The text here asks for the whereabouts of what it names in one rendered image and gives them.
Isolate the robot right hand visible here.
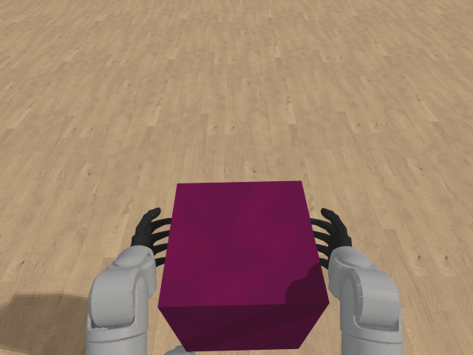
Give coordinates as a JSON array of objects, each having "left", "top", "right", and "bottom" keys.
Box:
[{"left": 310, "top": 208, "right": 352, "bottom": 270}]

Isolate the robot right forearm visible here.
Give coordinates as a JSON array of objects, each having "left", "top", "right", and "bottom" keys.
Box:
[{"left": 328, "top": 246, "right": 404, "bottom": 355}]

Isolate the robot left hand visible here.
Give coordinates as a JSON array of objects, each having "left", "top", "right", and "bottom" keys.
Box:
[{"left": 130, "top": 207, "right": 171, "bottom": 267}]

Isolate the robot left forearm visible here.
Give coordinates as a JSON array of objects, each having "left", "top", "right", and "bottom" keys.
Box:
[{"left": 86, "top": 246, "right": 157, "bottom": 355}]

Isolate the carton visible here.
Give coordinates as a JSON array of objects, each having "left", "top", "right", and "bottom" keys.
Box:
[{"left": 158, "top": 180, "right": 330, "bottom": 352}]

